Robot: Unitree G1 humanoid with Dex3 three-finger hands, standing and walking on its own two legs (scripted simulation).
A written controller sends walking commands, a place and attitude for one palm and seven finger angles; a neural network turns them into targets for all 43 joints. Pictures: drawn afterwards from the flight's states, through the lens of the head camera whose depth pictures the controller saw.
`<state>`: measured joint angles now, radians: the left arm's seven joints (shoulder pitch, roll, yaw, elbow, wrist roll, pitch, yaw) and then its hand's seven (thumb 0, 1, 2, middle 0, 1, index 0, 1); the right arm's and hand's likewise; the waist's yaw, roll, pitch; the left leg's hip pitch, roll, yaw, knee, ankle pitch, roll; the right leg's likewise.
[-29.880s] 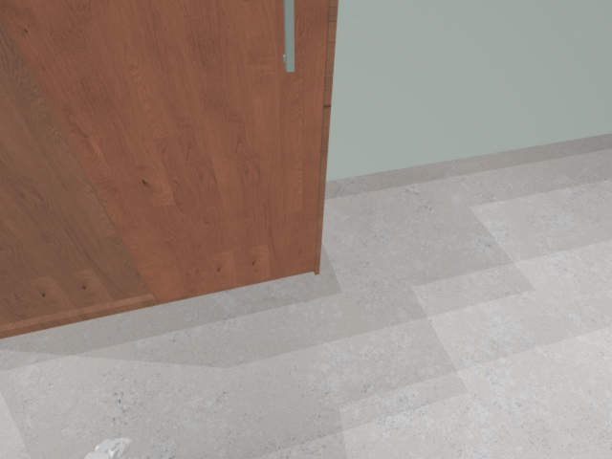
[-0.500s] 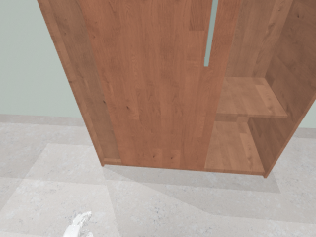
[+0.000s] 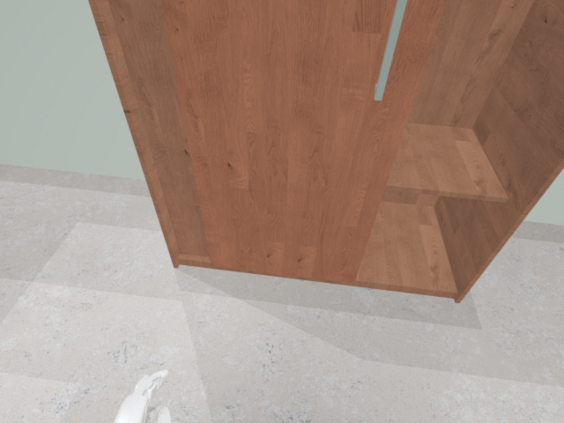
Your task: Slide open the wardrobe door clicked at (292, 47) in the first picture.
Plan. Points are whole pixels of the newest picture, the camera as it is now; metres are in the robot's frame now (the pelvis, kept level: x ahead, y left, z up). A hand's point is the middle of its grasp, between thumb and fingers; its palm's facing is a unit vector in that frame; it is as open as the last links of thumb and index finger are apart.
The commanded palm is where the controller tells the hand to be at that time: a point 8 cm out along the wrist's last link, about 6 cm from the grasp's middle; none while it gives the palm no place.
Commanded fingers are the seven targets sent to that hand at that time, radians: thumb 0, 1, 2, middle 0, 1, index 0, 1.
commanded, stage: let the arm hang, fingers relaxed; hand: right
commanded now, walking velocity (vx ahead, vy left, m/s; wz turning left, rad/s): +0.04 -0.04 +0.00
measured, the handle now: (391, 37) +0.81 -0.20 +0.24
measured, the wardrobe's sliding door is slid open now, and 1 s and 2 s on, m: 0.43 0.43 0.43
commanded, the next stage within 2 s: look to check the result in 1.20 s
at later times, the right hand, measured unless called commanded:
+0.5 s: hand out of the picture +0.05 -0.20 -0.18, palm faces +0.07 +0.98 -0.20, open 6.9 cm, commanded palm none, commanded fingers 0.00 -0.90 -0.90 0.20 0.30 0.20 0.30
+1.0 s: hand out of the picture +0.08 -0.24 -0.17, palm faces +0.02 +0.98 -0.21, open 7.4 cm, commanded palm none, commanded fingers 0.00 -0.90 -0.90 0.20 0.30 0.20 0.30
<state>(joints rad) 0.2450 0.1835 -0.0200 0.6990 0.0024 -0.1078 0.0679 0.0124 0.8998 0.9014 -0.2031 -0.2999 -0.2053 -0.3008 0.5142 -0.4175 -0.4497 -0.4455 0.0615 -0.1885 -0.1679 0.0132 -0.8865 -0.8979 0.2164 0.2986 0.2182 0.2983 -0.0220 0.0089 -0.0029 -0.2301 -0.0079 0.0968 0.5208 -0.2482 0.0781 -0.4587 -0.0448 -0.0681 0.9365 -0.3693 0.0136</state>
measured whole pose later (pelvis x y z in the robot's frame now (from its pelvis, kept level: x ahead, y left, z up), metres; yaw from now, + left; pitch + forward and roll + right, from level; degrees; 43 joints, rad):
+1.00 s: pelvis +0.03 -0.05 +0.01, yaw -2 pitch -1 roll +0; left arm 0.21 0.17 -0.01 1.12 0.02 0.00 0.03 0.01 0.91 0.90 -0.20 -0.30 -0.20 -0.30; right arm 0.16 -0.19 0.01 1.11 -0.01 0.00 -0.03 0.01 -0.91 -0.90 0.20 0.30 0.20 0.30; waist 0.01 0.01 0.04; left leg -0.17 0.01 -0.03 0.39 -0.21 -0.02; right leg -0.17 0.03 -0.06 0.40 -0.23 -0.06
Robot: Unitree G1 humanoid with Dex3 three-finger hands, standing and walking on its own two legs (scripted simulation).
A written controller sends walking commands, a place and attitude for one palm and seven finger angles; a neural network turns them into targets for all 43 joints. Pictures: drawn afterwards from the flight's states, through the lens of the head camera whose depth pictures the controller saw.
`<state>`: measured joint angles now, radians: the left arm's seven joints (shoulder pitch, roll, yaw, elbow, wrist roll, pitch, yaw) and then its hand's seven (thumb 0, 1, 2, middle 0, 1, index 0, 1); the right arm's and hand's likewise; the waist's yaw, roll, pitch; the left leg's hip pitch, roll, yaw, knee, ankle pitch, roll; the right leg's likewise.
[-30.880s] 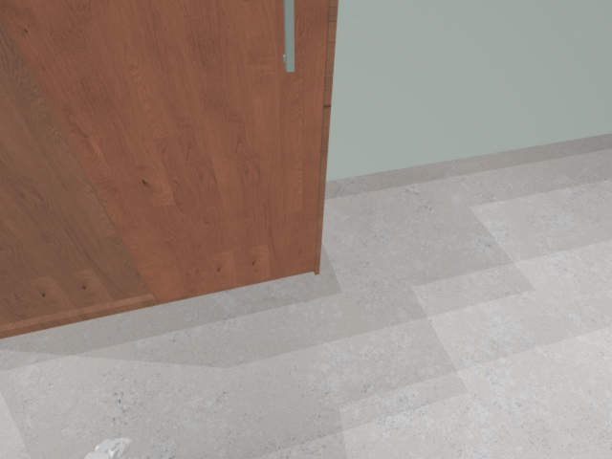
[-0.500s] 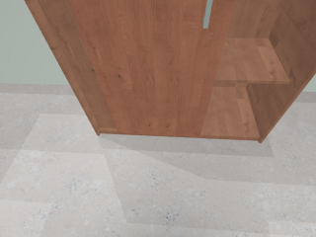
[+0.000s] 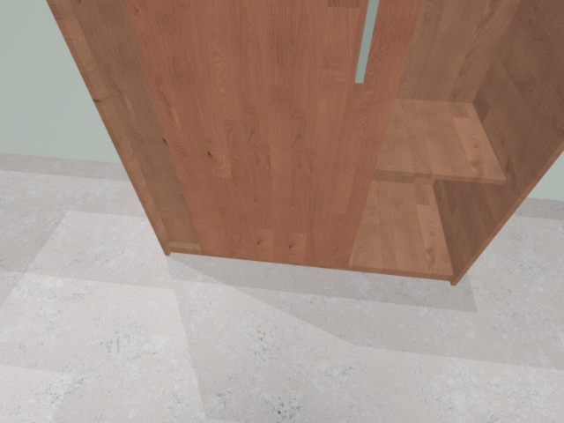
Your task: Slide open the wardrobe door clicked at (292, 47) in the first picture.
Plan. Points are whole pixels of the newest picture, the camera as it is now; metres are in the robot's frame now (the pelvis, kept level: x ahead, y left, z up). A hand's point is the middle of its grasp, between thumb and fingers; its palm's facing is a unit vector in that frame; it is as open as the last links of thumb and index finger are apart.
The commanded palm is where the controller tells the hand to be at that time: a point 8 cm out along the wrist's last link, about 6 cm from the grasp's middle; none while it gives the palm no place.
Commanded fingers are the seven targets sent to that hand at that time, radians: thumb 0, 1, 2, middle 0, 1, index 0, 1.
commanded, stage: let the arm hang, fingers relaxed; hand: right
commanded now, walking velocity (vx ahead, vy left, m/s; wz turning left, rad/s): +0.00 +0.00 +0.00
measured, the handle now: (370, 12) +0.78 -0.11 +0.23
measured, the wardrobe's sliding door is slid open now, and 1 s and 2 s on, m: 0.43 0.43 0.43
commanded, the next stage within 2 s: look to check the result in 0.20 s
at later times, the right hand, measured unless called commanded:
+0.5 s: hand out of the picture +0.02 -0.19 -0.18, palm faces -0.02 +0.98 -0.20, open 7.4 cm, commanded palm none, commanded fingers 0.00 -0.90 -0.90 0.20 0.30 0.20 0.30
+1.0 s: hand out of the picture +0.03 -0.18 -0.18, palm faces -0.01 +0.98 -0.18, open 7.4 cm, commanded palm none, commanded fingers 0.00 -0.90 -0.90 0.20 0.30 0.20 0.30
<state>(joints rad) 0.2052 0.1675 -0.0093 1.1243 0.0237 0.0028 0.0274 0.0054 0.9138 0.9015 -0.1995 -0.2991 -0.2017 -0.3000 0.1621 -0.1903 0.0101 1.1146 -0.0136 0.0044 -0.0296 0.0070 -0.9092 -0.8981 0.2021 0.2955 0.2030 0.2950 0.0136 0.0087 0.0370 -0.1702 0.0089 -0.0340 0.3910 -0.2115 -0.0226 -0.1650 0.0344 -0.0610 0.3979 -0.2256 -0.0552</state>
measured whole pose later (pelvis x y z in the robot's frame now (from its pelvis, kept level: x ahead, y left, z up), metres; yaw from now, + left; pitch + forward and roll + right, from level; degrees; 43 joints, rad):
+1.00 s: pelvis +0.01 -0.01 +0.00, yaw +0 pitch -1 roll +0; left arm 0.23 0.15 -0.01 1.16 0.02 -0.01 0.04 0.00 0.91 0.90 -0.20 -0.30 -0.20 -0.30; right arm 0.21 -0.17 0.00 1.15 -0.01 0.01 -0.04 0.01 -0.91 -0.90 0.20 0.30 0.20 0.30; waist 0.01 0.02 0.06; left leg -0.14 0.02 -0.05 0.39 -0.23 -0.04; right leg -0.13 0.05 -0.07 0.39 -0.25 -0.07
